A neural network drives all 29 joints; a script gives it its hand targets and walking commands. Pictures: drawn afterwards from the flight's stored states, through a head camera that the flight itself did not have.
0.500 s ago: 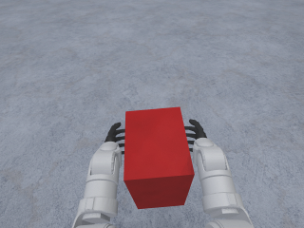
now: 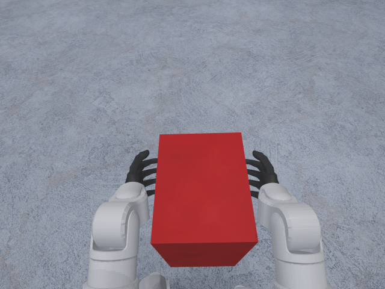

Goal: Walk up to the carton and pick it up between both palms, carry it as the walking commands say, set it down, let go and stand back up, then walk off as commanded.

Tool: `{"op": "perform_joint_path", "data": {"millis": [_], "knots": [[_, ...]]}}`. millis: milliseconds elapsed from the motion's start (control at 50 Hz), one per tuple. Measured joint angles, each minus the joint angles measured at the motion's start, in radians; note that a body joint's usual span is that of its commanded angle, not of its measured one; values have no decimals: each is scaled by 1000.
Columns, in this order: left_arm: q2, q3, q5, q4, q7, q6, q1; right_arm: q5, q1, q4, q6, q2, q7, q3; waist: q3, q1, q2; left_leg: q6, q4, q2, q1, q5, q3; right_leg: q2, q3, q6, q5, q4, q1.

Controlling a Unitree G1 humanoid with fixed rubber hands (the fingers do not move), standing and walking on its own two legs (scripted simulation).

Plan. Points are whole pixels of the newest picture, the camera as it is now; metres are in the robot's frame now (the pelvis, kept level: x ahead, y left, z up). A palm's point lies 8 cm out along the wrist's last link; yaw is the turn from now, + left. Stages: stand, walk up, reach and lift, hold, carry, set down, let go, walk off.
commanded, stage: carry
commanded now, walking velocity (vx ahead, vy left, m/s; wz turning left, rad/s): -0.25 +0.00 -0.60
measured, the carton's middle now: (201, 208) +0.27 +0.00 +0.00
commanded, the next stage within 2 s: none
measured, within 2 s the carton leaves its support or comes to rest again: neither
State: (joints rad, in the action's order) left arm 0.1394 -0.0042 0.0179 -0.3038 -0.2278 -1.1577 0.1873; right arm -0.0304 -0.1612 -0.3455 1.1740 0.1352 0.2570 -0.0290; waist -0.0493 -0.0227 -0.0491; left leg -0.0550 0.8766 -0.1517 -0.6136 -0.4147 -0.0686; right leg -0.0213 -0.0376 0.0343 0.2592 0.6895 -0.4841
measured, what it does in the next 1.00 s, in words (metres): walks backwards, turning right: left foot, then right foot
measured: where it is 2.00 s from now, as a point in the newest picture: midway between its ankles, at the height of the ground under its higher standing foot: outside the picture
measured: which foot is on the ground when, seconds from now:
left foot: up 0.00-0.28, down 0.30-0.68, up 0.70-1.00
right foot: down 0.00-0.30, up 0.32-0.64, down 0.66-1.00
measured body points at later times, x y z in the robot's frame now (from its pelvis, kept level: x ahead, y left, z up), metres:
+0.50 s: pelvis -0.16 +0.03 +0.02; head -0.14 +0.06 +0.47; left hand +0.14 +0.09 +0.10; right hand +0.08 -0.15 +0.11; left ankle -0.11 +0.12 -0.71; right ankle -0.20 -0.10 -0.62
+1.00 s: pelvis -0.33 +0.03 +0.02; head -0.34 +0.02 +0.47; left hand -0.03 -0.01 +0.11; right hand -0.15 -0.22 +0.11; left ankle -0.28 +0.17 -0.67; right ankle -0.31 -0.07 -0.71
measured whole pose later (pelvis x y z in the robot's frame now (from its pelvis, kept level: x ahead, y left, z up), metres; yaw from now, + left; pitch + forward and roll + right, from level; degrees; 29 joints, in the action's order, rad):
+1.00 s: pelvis -0.33 +0.03 +0.02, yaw -29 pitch +4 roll +2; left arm 0.13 -0.01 0.05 -0.34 -0.21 -1.16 0.15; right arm -0.03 -0.20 -0.33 1.19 0.14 0.26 -0.03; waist -0.11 0.04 -0.01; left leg -0.06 0.87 -0.03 -0.45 -0.44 -0.03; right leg -0.01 -0.05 0.06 0.12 0.46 -0.42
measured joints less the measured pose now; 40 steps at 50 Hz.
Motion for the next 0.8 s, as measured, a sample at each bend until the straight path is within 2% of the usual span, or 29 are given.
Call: {"op": "perform_joint_path", "data": {"millis": [20, 60, 120, 180, 260, 280, 300, 320, 340, 360, 380, 420, 460, 500, 600, 660, 680, 700, 740, 800], "knots": [[0, -4, 1, 7, 0, -5, -2, 3, 4, 1, 7, 0, 2, 4, 3, 11, 8, -1, 94, 27, -26, -33, 22, 0, 11, 4, -13, -16, -3], [-1, -10, 4, 7, 2, -12, -12, 11, 4, 2, 21, -1, 5, 6, 6, 35, 20, -2, 225, 64, -49, -19, 37, -1, 36, 3, -54, -65, -1], [-3, -15, 11, -20, 4, -10, -26, 21, -5, -9, 25, 1, 13, 5, 1, 60, 33, -6, 248, 102, -10, 15, 36, -7, 72, -3, -125, -132, -2], [-4, -15, 18, -48, 5, -8, -31, 25, -19, -20, 23, 3, 14, 3, -20, 67, 45, -4, 130, 141, 77, -3, 39, -15, 106, -8, -190, -192, -16], [-3, -4, 22, -61, 7, -15, -24, 22, -33, -18, 24, 5, 14, -2, -48, 48, 74, 11, -135, 186, 227, -44, 24, -26, 147, -24, -286, -277, -41], [-3, -1, 23, -63, 7, -19, -22, 22, -33, -15, 23, 5, 13, -3, -52, 40, 83, 17, -240, 190, 282, -31, 6, -32, 156, -31, -310, -296, -46], [-3, 3, 24, -61, 7, -23, -20, 22, -32, -7, 19, 5, 11, -6, -51, 33, 103, 47, -331, 196, 320, 33, -14, -31, 164, -43, -325, -303, -53], [-4, 9, 23, -58, 6, -25, -24, 18, -28, 8, 12, 5, 7, -14, -43, 26, 123, 75, -354, 197, 324, 94, -31, -28, 157, -67, -244, -254, -74], [-5, 8, 20, -57, 2, -30, -35, 15, -20, 18, 11, 4, 3, -20, -38, 19, 117, 92, -344, 180, 317, 113, -39, -34, 114, -82, -93, -132, -108], [-6, 2, 18, -57, -4, -36, -45, 14, -10, 19, 15, 2, -1, -23, -29, 12, 99, 100, -334, 155, 313, 117, -43, -41, 71, -87, 19, 23, -143], [-6, -4, 14, -58, -9, -43, -49, 12, 2, 14, 18, 0, -5, -23, -19, 3, 85, 101, -331, 132, 313, 119, -47, -44, 41, -87, 79, 179, -171], [-6, -17, 8, -58, -18, -53, -43, 8, 23, -5, 19, -2, -12, -19, -1, -13, 71, 95, -336, 97, 311, 132, -58, -36, 20, -84, 100, 421, -195], [-5, -27, 6, -60, -23, -54, -32, 5, 33, -24, 16, -3, -14, -13, 8, -23, 63, 89, -336, 68, 299, 149, -72, -18, 18, -93, 105, 510, -169], [-4, -31, 5, -67, -26, -53, -22, 5, 35, -41, 11, -3, -15, -7, 9, -26, 55, 85, -328, 42, 278, 163, -90, 4, 12, -104, 135, 468, -107], [0, -16, 3, -79, -27, -56, 3, 2, 13, -47, 9, -1, -16, -5, -10, -12, 32, 71, -300, -24, 208, 197, -148, 36, -38, -99, 213, 165, 77], [3, -1, 7, -58, -18, -55, 22, -6, -2, -32, 11, 1, -16, -2, -21, -8, 25, 50, -265, -64, 161, 216, -187, 41, -79, -76, 76, -113, 198], [5, -2, 11, -41, -13, -47, 27, -7, -8, -23, 9, 1, -16, 6, -21, -5, 6, 41, -238, -89, 136, 216, -187, 24, -85, -46, 71, -159, 206], [5, -7, 15, -16, -9, -36, 27, -8, -4, -12, 5, 0, -16, 13, -19, 0, -7, 22, -184, -90, 103, 127, -157, 11, -80, -25, 62, -146, 181], [3, -18, 17, 11, -4, -31, 18, -8, 5, -2, 12, 0, -15, 19, -5, 21, 4, -2, -1, -35, 34, -24, -71, 15, -56, -2, 37, -120, 143], [-1, -23, 28, 10, 7, -22, -10, 0, 2, 8, 22, 0, -7, 14, 14, 61, 18, -9, 197, 35, -16, -9, -4, 22, -26, 7, -12, -138, 123]]}}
